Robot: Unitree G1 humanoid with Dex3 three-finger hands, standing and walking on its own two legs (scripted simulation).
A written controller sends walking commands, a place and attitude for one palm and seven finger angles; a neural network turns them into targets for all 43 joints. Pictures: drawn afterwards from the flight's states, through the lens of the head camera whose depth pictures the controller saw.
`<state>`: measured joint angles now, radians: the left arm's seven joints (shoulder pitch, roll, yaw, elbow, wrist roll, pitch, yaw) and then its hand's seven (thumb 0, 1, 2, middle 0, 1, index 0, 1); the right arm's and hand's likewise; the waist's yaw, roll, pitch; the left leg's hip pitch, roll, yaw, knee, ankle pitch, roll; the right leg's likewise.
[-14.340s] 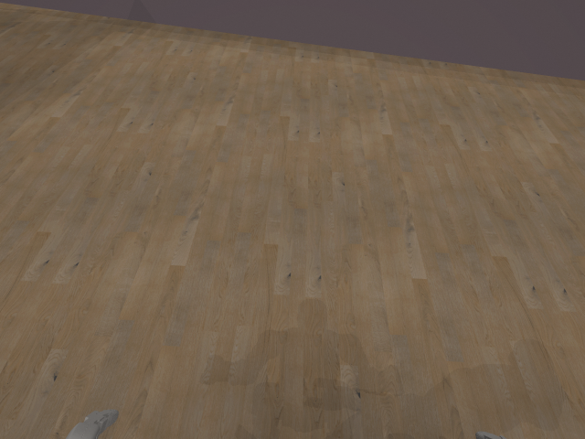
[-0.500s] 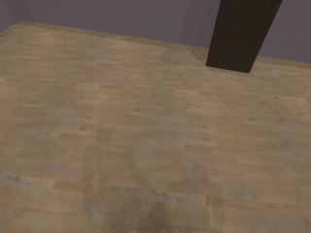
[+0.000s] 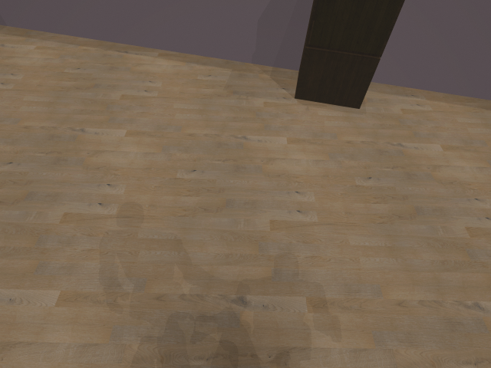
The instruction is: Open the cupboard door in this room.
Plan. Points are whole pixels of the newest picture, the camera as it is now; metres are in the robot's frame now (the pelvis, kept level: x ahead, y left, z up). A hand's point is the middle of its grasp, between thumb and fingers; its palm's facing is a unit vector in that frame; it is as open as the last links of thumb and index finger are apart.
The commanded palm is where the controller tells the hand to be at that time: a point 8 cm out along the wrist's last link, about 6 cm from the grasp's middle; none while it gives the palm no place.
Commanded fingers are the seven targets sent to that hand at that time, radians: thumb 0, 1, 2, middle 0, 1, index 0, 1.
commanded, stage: turn or walk to find it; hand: left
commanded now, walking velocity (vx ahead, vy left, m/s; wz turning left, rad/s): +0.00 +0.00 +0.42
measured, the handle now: out of the picture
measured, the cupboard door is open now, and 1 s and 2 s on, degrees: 0 0 0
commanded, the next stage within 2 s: stand and wait in 0.28 s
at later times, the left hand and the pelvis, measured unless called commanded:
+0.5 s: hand out of the picture +0.03 +0.17 -0.14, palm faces +0.13 -0.95 -0.29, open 7.4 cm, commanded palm none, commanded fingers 0.00 0.90 0.90 -0.20 -0.30 -0.20 -0.30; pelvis -0.01 -0.03 +0.01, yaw +8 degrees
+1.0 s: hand out of the picture -0.08 +0.19 -0.16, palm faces +0.30 -0.92 -0.25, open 7.4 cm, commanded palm none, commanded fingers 0.00 0.90 0.90 -0.20 -0.30 -0.20 -0.30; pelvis -0.05 -0.02 +0.01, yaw +15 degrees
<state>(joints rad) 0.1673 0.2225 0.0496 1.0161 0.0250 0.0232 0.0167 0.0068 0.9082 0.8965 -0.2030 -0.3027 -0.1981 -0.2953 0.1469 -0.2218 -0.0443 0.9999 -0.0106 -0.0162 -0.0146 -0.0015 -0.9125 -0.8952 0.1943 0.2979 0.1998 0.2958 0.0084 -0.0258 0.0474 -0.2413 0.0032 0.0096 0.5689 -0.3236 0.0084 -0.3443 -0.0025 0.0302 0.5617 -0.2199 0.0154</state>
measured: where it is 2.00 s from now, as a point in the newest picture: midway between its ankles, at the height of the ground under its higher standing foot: outside the picture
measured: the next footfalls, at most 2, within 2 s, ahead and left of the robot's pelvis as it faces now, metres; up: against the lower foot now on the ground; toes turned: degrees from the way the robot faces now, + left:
right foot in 0.38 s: +0.02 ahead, -0.12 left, +0.00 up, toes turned +4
left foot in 0.78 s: -0.03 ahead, +0.11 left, +0.00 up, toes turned +14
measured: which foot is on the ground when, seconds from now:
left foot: down 0.00-0.40, up 0.42-0.76, down 0.78-1.00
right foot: up 0.00-0.36, down 0.38-0.80, up 0.82-1.00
